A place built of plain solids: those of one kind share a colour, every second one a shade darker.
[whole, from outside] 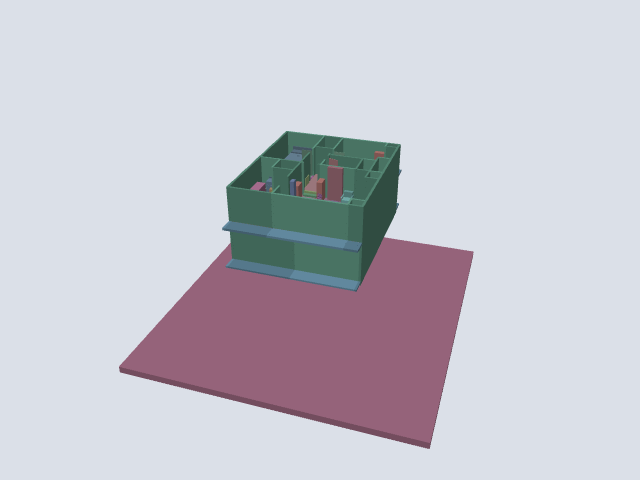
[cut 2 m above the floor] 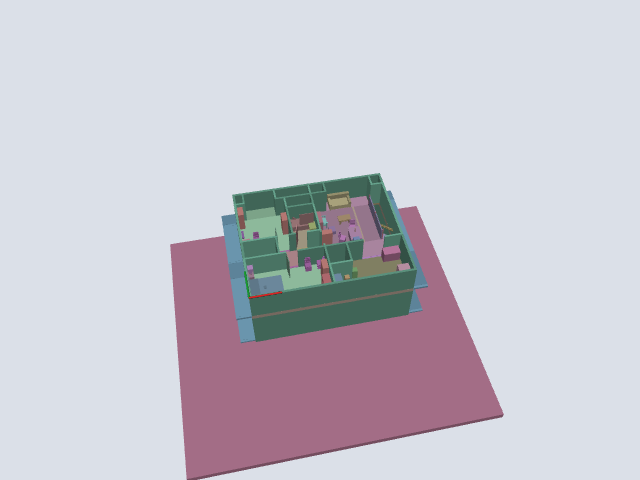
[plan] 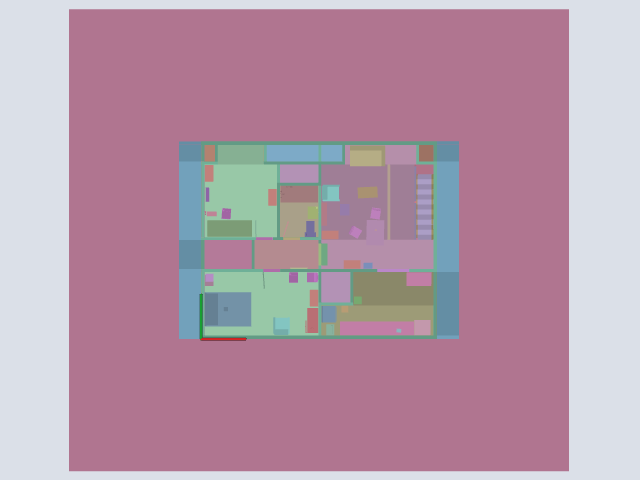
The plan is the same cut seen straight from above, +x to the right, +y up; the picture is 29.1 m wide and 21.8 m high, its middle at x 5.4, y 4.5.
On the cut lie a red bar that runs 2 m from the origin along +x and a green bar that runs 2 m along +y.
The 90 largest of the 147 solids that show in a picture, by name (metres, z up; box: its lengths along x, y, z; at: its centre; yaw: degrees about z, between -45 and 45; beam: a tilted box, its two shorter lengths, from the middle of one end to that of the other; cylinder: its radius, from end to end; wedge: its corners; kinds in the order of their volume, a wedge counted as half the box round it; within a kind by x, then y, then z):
{
 "under_1": {"box": [22.71, 20.98, 0.5], "at": [5.36, 4.49, -6.44]},
 "wall_1": {"box": [0.16, 2.89, 2.45], "at": [0.08, 1.6, 4.09]},
 "wall_2": {"box": [0.16, 1.32, 2.45], "at": [0.08, 3.84, 4.09]},
 "wall_3": {"box": [0.16, 3.3, 2.45], "at": [0.08, 6.28, 4.09]},
 "wall_4": {"box": [0.16, 0.76, 2.45], "at": [0.08, 8.44, 4.09]},
 "wall_5": {"box": [0.76, 0.13, 2.45], "at": [0.38, 7.99, 4.09]},
 "wall_6": {"box": [0.13, 0.76, 2.45], "at": [0.69, 8.44, 4.09]},
 "wall_7": {"box": [2.49, 0.13, 2.45], "at": [1.25, 4.57, 4.09]},
 "wall_8": {"box": [2.82, 0.13, 2.45], "at": [1.41, 3.12, 4.09]},
 "wall_9": {"box": [0.13, 1.32, 2.45], "at": [2.37, 3.84, 4.09]},
 "wall_10": {"box": [0.13, 0.76, 2.45], "at": [2.92, 8.44, 4.09]},
 "wall_11": {"box": [0.13, 2.34, 2.45], "at": [3.52, 5.8, 4.09]},
 "wall_12": {"box": [0.13, 0.83, 2.45], "at": [3.52, 7.51, 4.09]},
 "wall_13": {"box": [2.01, 0.13, 2.45], "at": [4.46, 7.04, 4.09]},
 "wall_14": {"box": [3.69, 0.13, 2.45], "at": [4.7, 7.99, 4.09]},
 "wall_15": {"box": [0.97, 0.13, 2.45], "at": [4.97, 4.57, 4.09]},
 "wall_16": {"box": [10.71, 0.16, 5.62], "at": [5.36, 0.08, 2.51]},
 "wall_17": {"box": [10.71, 0.16, 5.62], "at": [5.36, 8.9, 2.51]},
 "wall_18": {"box": [0.13, 1.37, 2.45], "at": [5.39, 0.84, 4.09]},
 "wall_19": {"box": [0.13, 1.39, 2.45], "at": [5.39, 2.35, 4.09]},
 "wall_20": {"box": [0.13, 2.34, 2.45], "at": [5.39, 5.8, 4.09]},
 "wall_21": {"box": [0.13, 0.83, 2.45], "at": [5.39, 7.51, 4.09]},
 "wall_22": {"box": [0.13, 0.76, 2.45], "at": [5.39, 8.44, 4.09]},
 "wall_23": {"box": [4.41, 0.13, 2.45], "at": [5.8, 3.12, 4.09]},
 "wall_24": {"box": [1.58, 0.13, 2.45], "at": [6.12, 1.59, 4.09]},
 "wall_25": {"box": [0.13, 0.76, 2.45], "at": [6.47, 8.44, 4.09]},
 "wall_26": {"box": [0.13, 1.39, 2.45], "at": [6.84, 2.35, 4.09]},
 "wall_27": {"box": [2.25, 0.13, 2.87], "at": [9.59, 4.45, 1.14]},
 "wall_28": {"box": [0.13, 0.76, 2.45], "at": [9.84, 8.44, 4.09]},
 "wall_29": {"box": [1.26, 0.13, 2.45], "at": [10.08, 3.12, 4.09]},
 "wall_30": {"box": [0.94, 0.13, 2.45], "at": [10.24, 7.99, 4.09]},
 "wall_31": {"box": [0.16, 2.89, 2.45], "at": [10.63, 1.6, 4.09]},
 "wall_32": {"box": [0.16, 4.22, 2.87], "at": [10.63, 2.27, 1.14]},
 "wall_33": {"box": [0.16, 4.75, 2.45], "at": [10.63, 5.55, 4.09]},
 "wall_34": {"box": [0.16, 4.31, 2.87], "at": [10.63, 6.67, 1.14]},
 "wall_35": {"box": [0.16, 0.76, 2.45], "at": [10.63, 8.44, 4.09]},
 "stair_1": {"box": [0.78, 0.23, 2.96], "at": [10.16, 4.62, 1.18]},
 "stair_2": {"box": [0.78, 0.46, 2.76], "at": [10.16, 4.74, 1.08]},
 "stair_3": {"box": [0.78, 0.69, 2.56], "at": [10.16, 4.85, 0.98]},
 "stair_4": {"box": [0.78, 0.92, 2.35], "at": [10.16, 4.97, 0.88]},
 "stair_5": {"box": [0.78, 1.15, 2.15], "at": [10.16, 5.08, 0.77]},
 "stair_6": {"box": [0.78, 1.37, 1.94], "at": [10.16, 5.2, 0.67]},
 "stair_7": {"box": [0.78, 1.6, 1.74], "at": [10.16, 5.31, 0.57]},
 "stair_8": {"box": [0.78, 1.83, 1.53], "at": [10.16, 5.43, 0.47]},
 "stair_9": {"box": [0.78, 2.06, 1.32], "at": [10.16, 5.54, 0.36]},
 "stair_10": {"box": [0.78, 2.29, 1.12], "at": [10.16, 5.66, 0.26]},
 "stair_11": {"box": [0.78, 2.52, 0.92], "at": [10.16, 5.77, 0.16]},
 "stair_12": {"box": [0.78, 2.75, 0.71], "at": [10.16, 5.88, 0.06]},
 "stair_13": {"box": [0.78, 2.98, 0.51], "at": [10.16, 6.0, -0.05]},
 "floor_shut_1": {"box": [8.3, 4.44, 0.5], "at": [4.31, 6.6, -0.25]},
 "upper_floor_bedroom_1": {"box": [3.29, 3.3, 0.46], "at": [1.8, 6.28, 2.94]},
 "upper_floor_bedroom_2": {"box": [2.09, 0.89, 0.46], "at": [1.8, 8.37, 2.94]},
 "upper_floor_bedroom_3": {"box": [5.17, 2.89, 0.46], "at": [2.75, 1.6, 2.94]},
 "upper_floor_next_1": {"box": [1.0, 2.89, 0.16], "at": [-0.5, 1.6, 2.79]},
 "upper_floor_next_2": {"box": [1.0, 1.32, 0.16], "at": [-0.5, 3.84, 2.79]},
 "upper_floor_next_3": {"box": [1.0, 8.66, 0.12], "at": [-0.5, 4.49, -0.06]},
 "upper_floor_next_4": {"box": [1.0, 3.3, 0.16], "at": [-0.5, 6.28, 2.79]},
 "upper_floor_next_5": {"box": [1.0, 2.89, 0.16], "at": [11.21, 1.6, 2.79]},
 "upper_floor_next_6": {"box": [1.0, 4.22, 0.12], "at": [11.21, 2.27, -0.06]},
 "upper_floor_next_7": {"box": [1.0, 4.75, 0.16], "at": [11.21, 5.55, 2.79]},
 "upper_floor_next_8": {"box": [1.0, 4.31, 0.12], "at": [11.21, 6.67, -0.06]},
 "upper_floor_living_1": {"box": [4.31, 3.42, 0.16], "at": [7.62, 6.22, 2.79]},
 "upper_floor_living_2": {"box": [5.09, 1.33, 0.16], "at": [8.01, 3.85, 2.79]},
 "upper_floor_living_3": {"box": [3.23, 0.89, 0.16], "at": [8.15, 8.37, 2.79]},
 "flat_shelf_1": {"box": [0.39, 0.76, 1.46], "at": [0.36, 7.53, 3.9]},
 "flat_shelf_2": {"box": [0.39, 0.76, 1.46], "at": [3.25, 6.43, 3.9]},
 "flat_shelf_3": {"box": [0.39, 0.76, 1.46], "at": [5.12, 1.86, 3.9]},
 "flat_shelf_4": {"box": [0.76, 0.39, 1.46], "at": [5.86, 4.72, 3.6]},
 "flat_shelf_5": {"box": [0.76, 0.39, 1.46], "at": [6.86, 3.38, 3.6]},
 "upper_floor_kitchen_1": {"box": [5.09, 1.37, 0.16], "at": [8.01, 0.84, 2.79]},
 "upper_floor_kitchen_2": {"box": [3.64, 1.52, 0.16], "at": [8.73, 2.29, 2.79]},
 "upper_floor_bath_1": {"box": [1.75, 2.34, 0.46], "at": [4.46, 5.8, 2.94]},
 "upper_floor_hall_1": {"box": [2.9, 1.32, 0.46], "at": [3.88, 3.84, 2.94]},
 "double_bed_1": {"box": [2.11, 1.55, 0.4], "at": [1.22, 1.35, 3.67]},
 "floor_lobby_1": {"box": [1.96, 1.33, 0.5], "at": [9.57, 8.15, -0.25]},
 "upper_floor_ward_1": {"box": [2.14, 1.32, 0.46], "at": [1.23, 3.84, 2.94]},
 "upper_floor_store_1": {"box": [1.75, 0.83, 0.46], "at": [4.46, 7.51, 2.94]},
 "upper_floor_store_2": {"box": [1.32, 1.39, 0.16], "at": [6.12, 2.35, 2.79]},
 "fridge_1": {"box": [0.75, 0.7, 1.72], "at": [10.05, 0.52, 3.73]},
 "upper_floor_1": {"box": [2.35, 0.76, 0.46], "at": [4.16, 8.44, 2.94]},
 "wall_band_1": {"box": [10.71, 0.16, 0.31], "at": [5.36, 0.08, 2.71]},
 "wall_band_2": {"box": [0.16, 4.31, 0.31], "at": [10.63, 6.67, 2.71]},
 "fixture_breast_living_1": {"box": [0.26, 1.05, 2.5], "at": [5.59, 5.67, 4.07]},
 "bathtub_1": {"box": [1.7, 0.76, 0.44], "at": [4.46, 6.58, 3.39]},
 "chest_drawers_1": {"box": [0.5, 1.13, 1.0], "at": [5.07, 0.84, 3.66]},
 "counter_run_1": {"box": [1.13, 0.61, 0.78], "at": [9.89, 2.73, 3.36]},
 "sofa_1": {"box": [1.6, 0.93, 0.34], "at": [7.57, 8.31, 3.15]},
 "range_flat_1": {"box": [0.65, 0.76, 0.94], "at": [5.79, 1.13, 3.34]},
 "stair_guard_1": {"box": [0.08, 3.42, 0.95], "at": [9.73, 6.22, 3.35]},
 "billy_1": {"box": [0.42, 0.28, 2.02], "at": [7.58, 3.33, 3.88]}
}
